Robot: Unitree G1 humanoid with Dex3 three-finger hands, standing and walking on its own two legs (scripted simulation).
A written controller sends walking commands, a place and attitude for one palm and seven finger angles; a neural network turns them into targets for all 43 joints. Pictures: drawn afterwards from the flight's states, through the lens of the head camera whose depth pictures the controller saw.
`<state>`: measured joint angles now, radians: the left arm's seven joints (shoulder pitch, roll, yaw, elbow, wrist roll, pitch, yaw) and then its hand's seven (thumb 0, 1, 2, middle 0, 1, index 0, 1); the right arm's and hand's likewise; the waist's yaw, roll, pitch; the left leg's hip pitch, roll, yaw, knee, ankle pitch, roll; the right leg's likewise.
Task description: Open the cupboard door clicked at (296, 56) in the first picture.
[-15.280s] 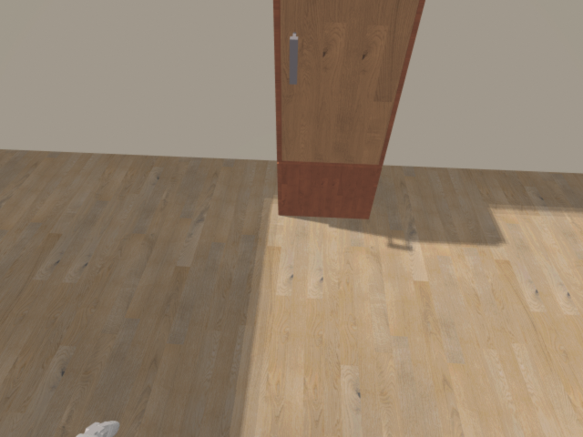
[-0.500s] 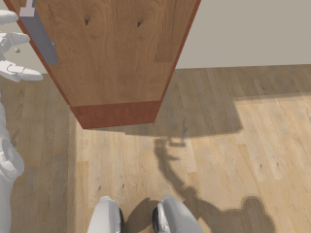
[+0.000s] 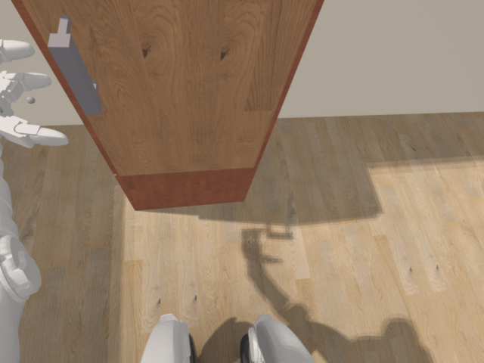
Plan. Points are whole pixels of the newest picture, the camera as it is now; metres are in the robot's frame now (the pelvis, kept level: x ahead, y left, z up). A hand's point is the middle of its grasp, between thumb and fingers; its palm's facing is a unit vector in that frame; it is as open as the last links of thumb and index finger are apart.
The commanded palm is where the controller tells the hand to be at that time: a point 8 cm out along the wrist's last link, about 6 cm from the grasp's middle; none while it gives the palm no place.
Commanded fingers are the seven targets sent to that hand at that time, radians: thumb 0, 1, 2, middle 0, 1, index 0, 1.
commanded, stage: slide the fingers in behind the handle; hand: left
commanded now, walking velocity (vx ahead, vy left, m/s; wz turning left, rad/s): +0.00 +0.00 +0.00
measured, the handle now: (80, 68) +0.55 +0.21 +0.08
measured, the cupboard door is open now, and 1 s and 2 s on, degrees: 0 0 0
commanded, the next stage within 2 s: close the thumb around the handle in 1.64 s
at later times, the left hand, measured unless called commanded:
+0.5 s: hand (60, 99) +0.50 +0.24 +0.07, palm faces +0.05 -1.00 +0.00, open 14.0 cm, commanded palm +0.48 +0.28 +0.07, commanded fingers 0.00 -0.50 0.30 -0.30 -1.20 -0.30 -1.20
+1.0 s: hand (75, 101) +0.50 +0.22 +0.07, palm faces +0.05 -1.00 -0.01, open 14.0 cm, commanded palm +0.48 +0.25 +0.07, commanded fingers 0.00 -0.50 0.30 -0.30 -1.20 -0.30 -1.20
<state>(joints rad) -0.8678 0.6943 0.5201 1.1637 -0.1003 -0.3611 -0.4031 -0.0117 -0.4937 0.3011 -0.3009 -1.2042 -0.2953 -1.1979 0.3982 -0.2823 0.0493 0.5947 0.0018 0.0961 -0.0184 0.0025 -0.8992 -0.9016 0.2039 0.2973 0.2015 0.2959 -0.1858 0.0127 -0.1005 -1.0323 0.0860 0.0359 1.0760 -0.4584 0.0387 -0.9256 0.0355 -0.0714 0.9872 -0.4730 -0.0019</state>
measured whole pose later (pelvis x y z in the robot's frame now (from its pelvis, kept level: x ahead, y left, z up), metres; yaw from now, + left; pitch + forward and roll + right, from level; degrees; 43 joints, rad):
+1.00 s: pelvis +0.00 -0.01 +0.00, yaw +1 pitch +23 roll -4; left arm -0.90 0.56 0.42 1.16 -0.10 -0.39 -0.28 -0.01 -0.50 0.30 -0.30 -1.20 -0.29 -1.20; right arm 0.39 -0.27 0.04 0.62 -0.01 0.08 -0.01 0.00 -0.90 -0.90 0.20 0.30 0.20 0.30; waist -0.18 0.02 -0.10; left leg -1.04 0.08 0.03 1.08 -0.45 0.03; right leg -0.93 0.03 -0.08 1.01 -0.48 -0.01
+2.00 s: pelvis -0.01 -0.01 +0.00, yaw +1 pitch +22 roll -3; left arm -0.91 0.50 0.38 1.20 -0.09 -0.41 -0.21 -0.01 -0.20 0.43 -0.32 -1.24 -0.32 -1.23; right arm 0.39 -0.26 0.04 0.63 -0.01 0.08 0.01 0.00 -0.90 -0.90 0.20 0.30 0.20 0.30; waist -0.17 0.03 -0.11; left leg -1.01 0.07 0.03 1.08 -0.45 0.03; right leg -0.92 0.02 -0.07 1.02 -0.48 -0.01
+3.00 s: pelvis +0.01 -0.01 +0.02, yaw +1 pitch +17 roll -2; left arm -0.39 0.25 0.25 0.68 -0.20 -0.39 -0.14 0.01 0.68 0.74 -0.31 -1.32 -0.30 -1.31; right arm 0.37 -0.25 0.00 0.56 0.02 0.09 0.03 0.01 -0.90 -0.90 0.20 0.30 0.20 0.30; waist -0.09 0.03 -0.15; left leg -0.82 0.07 0.07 0.96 -0.44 0.02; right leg -0.75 0.03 -0.03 0.92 -0.48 -0.01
